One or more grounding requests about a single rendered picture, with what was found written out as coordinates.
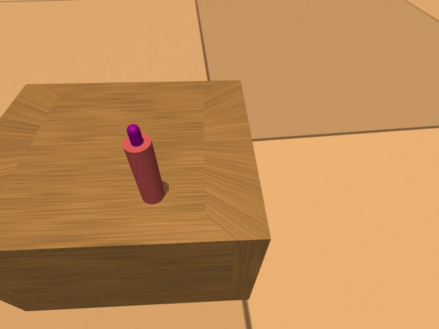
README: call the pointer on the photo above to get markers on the bottle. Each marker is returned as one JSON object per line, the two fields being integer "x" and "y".
{"x": 141, "y": 157}

